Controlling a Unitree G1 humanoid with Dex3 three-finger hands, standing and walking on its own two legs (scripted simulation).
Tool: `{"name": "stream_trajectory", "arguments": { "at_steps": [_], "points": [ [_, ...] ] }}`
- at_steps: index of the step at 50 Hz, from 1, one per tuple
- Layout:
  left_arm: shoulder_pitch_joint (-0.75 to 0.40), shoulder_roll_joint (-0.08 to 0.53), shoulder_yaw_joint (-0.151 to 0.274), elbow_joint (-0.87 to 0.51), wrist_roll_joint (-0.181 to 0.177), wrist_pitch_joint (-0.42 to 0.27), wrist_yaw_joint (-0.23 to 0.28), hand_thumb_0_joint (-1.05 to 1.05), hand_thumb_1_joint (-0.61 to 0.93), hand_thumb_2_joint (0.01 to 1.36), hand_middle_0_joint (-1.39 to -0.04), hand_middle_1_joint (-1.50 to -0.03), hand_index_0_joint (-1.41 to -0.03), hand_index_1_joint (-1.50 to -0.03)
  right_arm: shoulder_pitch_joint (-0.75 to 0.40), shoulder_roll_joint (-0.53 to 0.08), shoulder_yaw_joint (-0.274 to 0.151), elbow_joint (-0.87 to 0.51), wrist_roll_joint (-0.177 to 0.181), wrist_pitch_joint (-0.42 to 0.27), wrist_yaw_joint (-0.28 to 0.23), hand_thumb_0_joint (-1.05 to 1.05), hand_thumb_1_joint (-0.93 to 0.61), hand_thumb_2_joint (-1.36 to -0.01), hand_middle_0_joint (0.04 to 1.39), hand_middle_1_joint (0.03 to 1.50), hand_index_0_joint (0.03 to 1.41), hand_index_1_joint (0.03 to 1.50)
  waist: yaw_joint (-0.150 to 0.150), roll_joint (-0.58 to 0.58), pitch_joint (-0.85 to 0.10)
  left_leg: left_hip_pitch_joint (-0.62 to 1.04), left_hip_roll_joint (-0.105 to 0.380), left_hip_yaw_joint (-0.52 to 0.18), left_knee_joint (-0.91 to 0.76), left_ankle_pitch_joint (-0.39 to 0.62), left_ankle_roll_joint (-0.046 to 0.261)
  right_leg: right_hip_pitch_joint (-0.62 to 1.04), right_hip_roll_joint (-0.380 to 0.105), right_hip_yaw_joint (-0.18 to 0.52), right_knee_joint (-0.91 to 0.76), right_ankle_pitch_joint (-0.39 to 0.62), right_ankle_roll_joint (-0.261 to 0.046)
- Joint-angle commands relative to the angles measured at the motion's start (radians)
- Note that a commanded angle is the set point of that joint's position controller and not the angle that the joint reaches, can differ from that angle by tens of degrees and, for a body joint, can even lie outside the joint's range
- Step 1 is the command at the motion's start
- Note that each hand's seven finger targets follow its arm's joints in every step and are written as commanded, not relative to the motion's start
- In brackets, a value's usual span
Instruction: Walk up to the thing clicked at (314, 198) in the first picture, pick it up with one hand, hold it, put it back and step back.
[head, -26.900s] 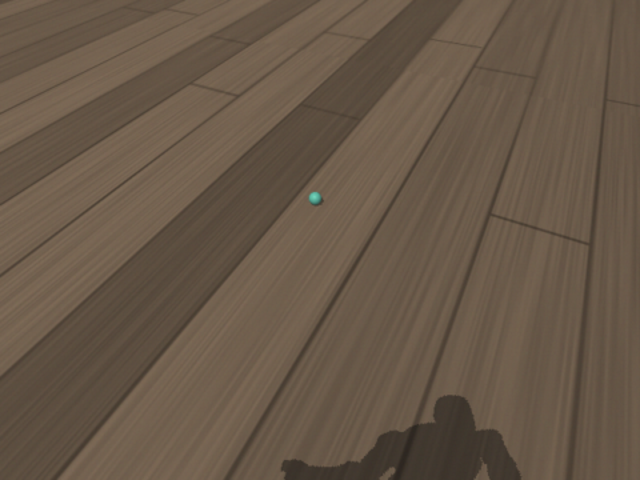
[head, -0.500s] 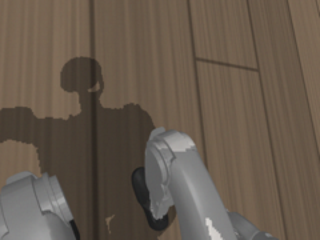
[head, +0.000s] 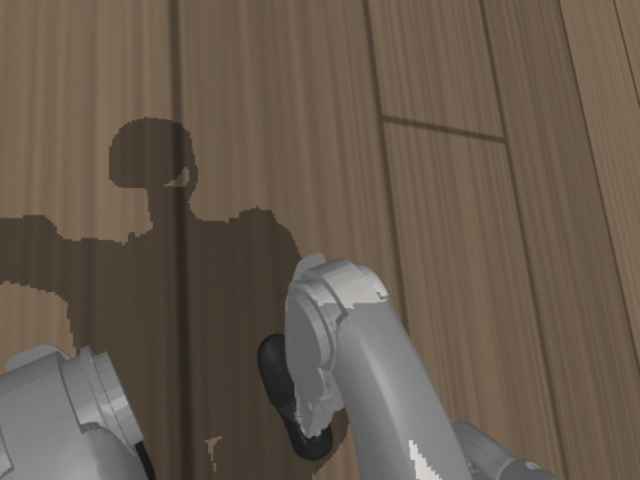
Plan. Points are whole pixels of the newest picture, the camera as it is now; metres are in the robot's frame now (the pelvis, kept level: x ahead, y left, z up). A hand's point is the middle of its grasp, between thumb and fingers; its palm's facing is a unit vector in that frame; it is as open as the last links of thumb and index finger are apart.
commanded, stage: open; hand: left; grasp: from above
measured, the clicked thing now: out of the picture +0.44 +0.35 -0.26
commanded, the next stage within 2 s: withdraw in 0.66 s
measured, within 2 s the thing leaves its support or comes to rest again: neither
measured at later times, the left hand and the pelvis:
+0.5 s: hand out of the picture +0.42 +0.34 -0.24, palm faces -0.44 -0.18 -0.88, open 12.7 cm; pelvis +0.00 +0.00 +0.00, yaw +0 degrees
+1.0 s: hand out of the picture +0.45 +0.35 -0.20, palm faces -0.31 -0.15 -0.94, open 14.0 cm; pelvis +0.00 +0.00 +0.00, yaw +0 degrees
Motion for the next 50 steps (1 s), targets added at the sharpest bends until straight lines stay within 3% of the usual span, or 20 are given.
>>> {"name": "stream_trajectory", "arguments": {
  "at_steps": [1, 3, 5, 9, 12, 14, 18, 19, 20, 21, 23, 25, 26, 34, 36, 39, 41, 45, 47, 50],
  "points": [
    [-0.243, 0.252, 0.018, -0.124, -0.017, -0.008, 0.034, 0.000, 0.040, 0.533, -0.463, -0.741, -0.526, -0.677, 0.190, -0.333, -0.088, 0.008, 0.014, -0.003, -0.011, 0.000, -0.896, -0.900, 0.201, 0.301, 0.201, 0.301, -0.043, 0.505, -0.621, 0.471, 0.019, 0.107, -0.275, 0.209, 0.006, 0.339, 0.042, -0.106, -0.195, 0.243, -0.073],
    [-0.225, 0.214, -0.008, -0.102, -0.017, -0.009, 0.027, 0.000, -0.033, 0.601, -0.414, -0.785, -0.467, -0.731, 0.179, -0.329, -0.092, 0.000, 0.010, -0.004, -0.010, 0.000, -0.895, -0.901, 0.201, 0.301, 0.201, 0.301, -0.049, 0.498, -0.607, 0.477, 0.024, 0.104, -0.271, 0.209, 0.003, 0.338, 0.044, -0.104, -0.189, 0.244, -0.074],
    [-0.239, 0.252, 0.016, -0.130, -0.014, -0.015, 0.036, 0.000, -0.075, 0.623, -0.382, -0.806, -0.432, -0.754, 0.178, -0.325, -0.080, -0.001, 0.015, 0.001, -0.014, 0.000, -0.896, -0.901, 0.201, 0.301, 0.201, 0.301, -0.038, 0.506, -0.633, 0.476, 0.022, 0.097, -0.282, 0.207, 0.002, 0.341, 0.043, -0.112, -0.192, 0.242, -0.075],
    [-0.224, 0.218, -0.012, -0.117, -0.009, -0.013, 0.026, 0.000, -0.138, 0.717, -0.348, -0.842, -0.382, -0.807, 0.170, -0.330, -0.087, 0.000, 0.011, -0.003, -0.010, 0.000, -0.894, -0.901, 0.201, 0.301, 0.201, 0.301, -0.046, 0.534, -0.615, 0.511, 0.026, 0.092, -0.281, 0.231, -0.007, 0.311, 0.043, -0.117, -0.169, 0.260, -0.075],
    [-0.233, 0.255, 0.015, -0.156, -0.013, -0.014, 0.036, 0.000, -0.209, 0.761, -0.301, -0.861, -0.325, -0.836, 0.172, -0.336, -0.092, 0.002, 0.019, 0.002, -0.012, 0.000, -0.893, -0.901, 0.201, 0.301, 0.201, 0.301, -0.023, 0.558, -0.641, 0.516, 0.025, 0.095, -0.293, 0.248, -0.008, 0.336, 0.045, -0.110, -0.179, 0.270, -0.079],
    [-0.209, 0.249, 0.018, -0.119, -0.010, -0.012, 0.040, 0.000, -0.240, 0.772, -0.263, -0.896, -0.293, -0.866, 0.175, -0.324, -0.079, -0.003, 0.012, 0.004, -0.010, 0.000, -0.893, -0.901, 0.201, 0.300, 0.201, 0.300, -0.034, 0.533, -0.621, 0.487, 0.025, 0.098, -0.286, 0.231, -0.004, 0.342, 0.047, -0.111, -0.183, 0.262, -0.078],
    [-0.239, 0.216, -0.007, -0.130, -0.018, -0.011, 0.034, 0.000, -0.311, 0.809, -0.199, -0.933, -0.227, -0.904, 0.175, -0.333, -0.091, -0.005, 0.014, 0.003, -0.012, 0.000, -0.891, -0.900, 0.201, 0.300, 0.201, 0.300, -0.043, 0.527, -0.624, 0.488, 0.024, 0.099, -0.284, 0.224, -0.001, 0.328, 0.047, -0.114, -0.190, 0.255, -0.077],
    [-0.243, 0.172, -0.052, -0.116, -0.016, -0.008, 0.025, 0.000, -0.322, 0.815, -0.185, -0.942, -0.214, -0.911, 0.166, -0.325, -0.084, -0.011, 0.015, -0.002, -0.008, 0.000, -0.891, -0.899, 0.201, 0.300, 0.201, 0.300, -0.052, 0.524, -0.585, 0.472, 0.023, 0.104, -0.279, 0.201, 0.001, 0.313, 0.046, -0.107, -0.190, 0.238, -0.078],
    [-0.225, 0.240, 0.003, -0.120, -0.027, -0.009, 0.033, 0.000, -0.352, 0.842, -0.181, -0.937, -0.197, -0.920, 0.179, -0.341, -0.092, -0.004, 0.014, 0.001, -0.013, 0.000, -0.891, -0.900, 0.201, 0.300, 0.201, 0.300, -0.040, 0.497, -0.619, 0.477, 0.025, 0.097, -0.288, 0.205, 0.003, 0.339, 0.049, -0.110, -0.204, 0.241, -0.075],
    [-0.233, 0.223, -0.021, -0.119, -0.012, -0.006, 0.028, 0.000, -0.363, 0.850, -0.168, -0.943, -0.185, -0.925, 0.177, -0.342, -0.093, -0.011, 0.024, -0.001, -0.012, 0.000, -0.891, -0.900, 0.201, 0.300, 0.201, 0.300, -0.044, 0.513, -0.598, 0.476, 0.024, 0.099, -0.285, 0.205, -0.001, 0.322, 0.045, -0.105, -0.186, 0.240, -0.078],
    [-0.232, 0.238, 0.004, -0.119, -0.021, -0.009, 0.026, 0.000, -0.365, 0.862, -0.158, -0.952, -0.176, -0.933, 0.191, -0.329, -0.079, 0.000, 0.021, -0.005, -0.008, 0.000, -0.889, -0.899, 0.201, 0.300, 0.201, 0.300, -0.046, 0.494, -0.603, 0.477, 0.023, 0.096, -0.278, 0.219, 0.001, 0.331, 0.041, -0.110, -0.186, 0.249, -0.073],
    [-0.231, 0.206, -0.019, -0.113, -0.023, -0.012, 0.021, 0.000, -0.390, 0.871, -0.139, -0.963, -0.156, -0.944, 0.182, -0.337, -0.089, -0.015, 0.020, -0.008, -0.008, 0.000, -0.889, -0.899, 0.201, 0.300, 0.201, 0.300, -0.054, 0.490, -0.597, 0.475, 0.024, 0.099, -0.274, 0.209, 0.004, 0.329, 0.043, -0.108, -0.191, 0.245, -0.073],
    [-0.241, 0.240, -0.002, -0.127, -0.026, -0.014, 0.025, 0.000, -0.404, 0.881, -0.124, -0.975, -0.141, -0.957, 0.181, -0.337, -0.085, -0.009, 0.025, -0.007, -0.011, 0.000, -0.888, -0.899, 0.201, 0.300, 0.201, 0.300, -0.044, 0.494, -0.598, 0.469, 0.025, 0.096, -0.282, 0.201, 0.003, 0.329, 0.044, -0.108, -0.196, 0.235, -0.073],
    [-0.237, 0.264, 0.013, -0.163, -0.014, -0.019, 0.027, 0.000, -0.460, 0.941, -0.083, -1.010, -0.089, -1.002, 0.177, -0.332, -0.085, -0.007, 0.026, -0.001, -0.015, 0.000, -0.888, -0.899, 0.201, 0.300, 0.201, 0.300, -0.025, 0.544, -0.650, 0.508, 0.026, 0.095, -0.287, 0.228, -0.007, 0.342, 0.044, -0.108, -0.181, 0.252, -0.080],
    [-0.206, 0.219, -0.010, -0.120, -0.014, -0.016, 0.030, 0.000, -0.464, 0.940, -0.069, -1.018, -0.079, -1.007, 0.183, -0.333, -0.085, -0.014, 0.013, 0.003, -0.014, 0.000, -0.886, -0.898, 0.201, 0.300, 0.201, 0.300, -0.043, 0.511, -0.632, 0.480, 0.025, 0.105, -0.274, 0.229, 0.001, 0.356, 0.050, -0.104, -0.194, 0.262, -0.076],
    [-0.231, 0.218, -0.020, -0.123, -0.022, -0.012, 0.026, 0.000, -0.516, 0.974, -0.066, -1.010, -0.082, -0.993, 0.187, -0.335, -0.086, -0.014, 0.016, -0.001, -0.012, 0.000, -0.899, -0.899, 0.201, 0.300, 0.201, 0.300, -0.052, 0.500, -0.604, 0.465, 0.024, 0.111, -0.267, 0.225, 0.004, 0.351, 0.048, -0.101, -0.201, 0.264, -0.072],
    [-0.256, 0.288, 0.035, -0.226, -0.024, -0.015, 0.035, 0.000, -0.524, 0.980, -0.064, -1.003, -0.076, -0.990, 0.197, -0.336, -0.096, -0.004, 0.024, -0.004, -0.013, 0.000, -0.900, -0.900, 0.201, 0.300, 0.201, 0.300, -0.017, 0.555, -0.665, 0.511, 0.025, 0.104, -0.281, 0.248, -0.003, 0.355, 0.043, -0.104, -0.191, 0.270, -0.077],
    [-0.232, 0.253, 0.032, -0.334, -0.026, 0.006, 0.019, 0.000, -0.532, 0.986, -0.068, -0.996, -0.074, -0.990, 0.190, -0.323, -0.123, -0.012, 0.034, -0.010, -0.001, 0.000, -0.902, -0.901, 0.200, 0.300, 0.200, 0.300, 0.007, 0.656, -0.757, 0.613, 0.027, 0.102, -0.301, 0.294, -0.021, 0.325, 0.037, -0.102, -0.159, 0.296, -0.087],
    [-0.211, 0.224, 0.034, -0.400, -0.042, 0.025, 0.006, 0.000, -0.537, 0.994, -0.067, -0.991, -0.067, -0.990, 0.184, -0.309, -0.147, -0.011, 0.046, -0.007, 0.007, 0.000, -0.901, -0.902, 0.200, 0.300, 0.200, 0.300, 0.037, 0.702, -0.810, 0.636, 0.025, 0.113, -0.314, 0.304, -0.026, 0.314, 0.035, -0.094, -0.159, 0.298, -0.092],
    [-0.148, 0.193, 0.059, -0.548, -0.080, 0.066, -0.028, 0.000, -0.542, 1.004, -0.067, -0.997, -0.063, -1.001, 0.209, -0.287, -0.197, 0.008, 0.076, 0.018, 0.016, 0.000, -0.901, -0.903, 0.200, 0.300, 0.200, 0.300, 0.115, 0.754, -0.900, 0.659, 0.013, 0.145, -0.357, 0.334, -0.029, 0.314, 0.030, -0.070, -0.183, 0.313, -0.100]
  ]
}}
